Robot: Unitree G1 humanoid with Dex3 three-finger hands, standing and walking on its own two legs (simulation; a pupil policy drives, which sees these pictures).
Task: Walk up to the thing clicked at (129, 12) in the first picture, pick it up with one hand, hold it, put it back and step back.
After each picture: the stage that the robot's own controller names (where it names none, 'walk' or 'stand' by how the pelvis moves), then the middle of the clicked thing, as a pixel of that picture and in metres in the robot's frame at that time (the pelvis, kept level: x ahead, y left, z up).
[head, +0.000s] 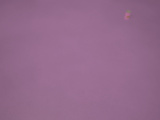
stand; (127, 14) +2.05 -0.61 -0.72
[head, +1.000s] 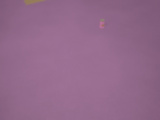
walk; (102, 23) +1.96 -0.11 -0.68
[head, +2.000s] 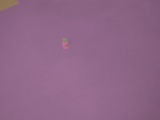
walk; (65, 43) +1.35 +0.30 -0.71
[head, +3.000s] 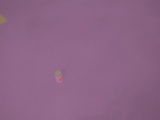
walk; (58, 76) +0.88 +0.33 -0.72
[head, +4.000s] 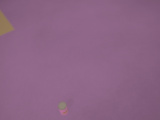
walk; (63, 108) +0.55 +0.24 -0.71
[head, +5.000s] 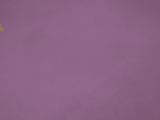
stand; out of the picture +0.38 +0.20 -0.70
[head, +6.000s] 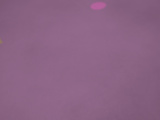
stand; out of the picture +0.33 +0.19 -0.72
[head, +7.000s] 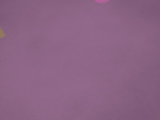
stand; out of the picture +0.35 +0.18 -0.72
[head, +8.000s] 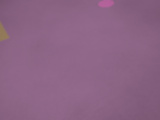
stand; out of the picture +0.34 +0.18 -0.72
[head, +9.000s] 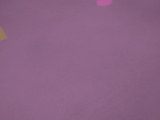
stand; out of the picture +0.33 +0.19 -0.73
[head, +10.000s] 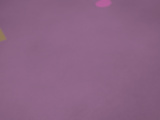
stand; out of the picture +0.33 +0.19 -0.73
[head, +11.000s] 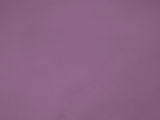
go down; out of the picture +0.34 +0.19 -0.71
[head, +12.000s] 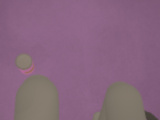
go down; (25, 64) +0.40 +0.25 -0.29
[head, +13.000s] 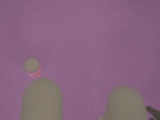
close in; (33, 68) +0.39 +0.25 -0.30
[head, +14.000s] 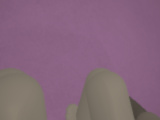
close in; out of the picture +0.37 +0.28 -0.21
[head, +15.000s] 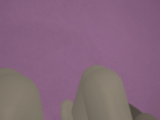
close; out of the picture +0.37 +0.29 -0.22
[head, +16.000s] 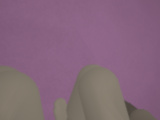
lift; out of the picture +0.36 +0.29 -0.22
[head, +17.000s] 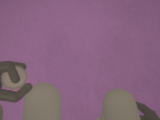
lift; (17, 82) +0.30 +0.24 -0.07
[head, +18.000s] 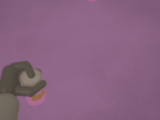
hold; (33, 87) +0.33 +0.18 +0.03
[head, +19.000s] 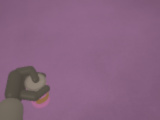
hold; (38, 91) +0.33 +0.17 -0.01
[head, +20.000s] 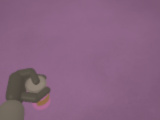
crouch; (38, 93) +0.32 +0.17 -0.01
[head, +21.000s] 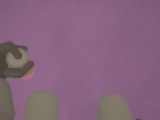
crouch; (21, 65) +0.39 +0.22 -0.11
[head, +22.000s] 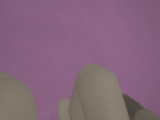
lower; out of the picture +0.38 +0.32 -0.22
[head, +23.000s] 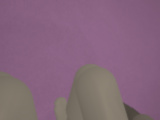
lower; out of the picture +0.39 +0.31 -0.22
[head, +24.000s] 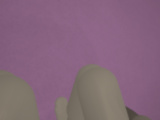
lower; out of the picture +0.38 +0.31 -0.22
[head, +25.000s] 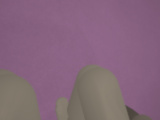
lower; out of the picture +0.38 +0.31 -0.22
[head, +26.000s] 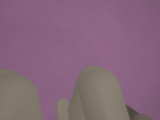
open; out of the picture +0.37 +0.30 -0.22
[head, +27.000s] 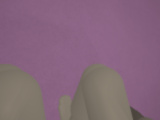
rise; out of the picture +0.37 +0.29 -0.22
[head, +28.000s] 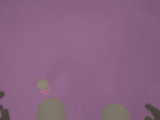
walk; (44, 86) +0.39 +0.23 -0.47
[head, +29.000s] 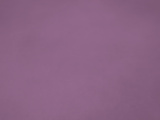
stand; out of the picture +0.35 +0.20 -0.66
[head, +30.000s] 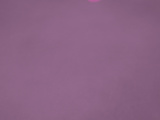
stand; out of the picture +0.35 +0.21 -0.67
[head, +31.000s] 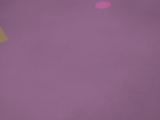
stand; out of the picture +0.36 +0.19 -0.71
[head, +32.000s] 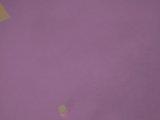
walk; (63, 111) +0.42 +0.22 -0.70
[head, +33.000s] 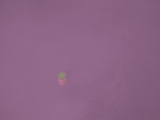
walk; (62, 78) +0.66 +0.17 -0.69
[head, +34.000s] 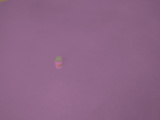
stand; (58, 62) +0.97 +0.22 -0.70
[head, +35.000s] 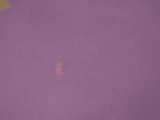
stand; (59, 68) +0.96 +0.23 -0.72
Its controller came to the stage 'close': yes
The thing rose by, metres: 0.70
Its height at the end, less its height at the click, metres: +0.00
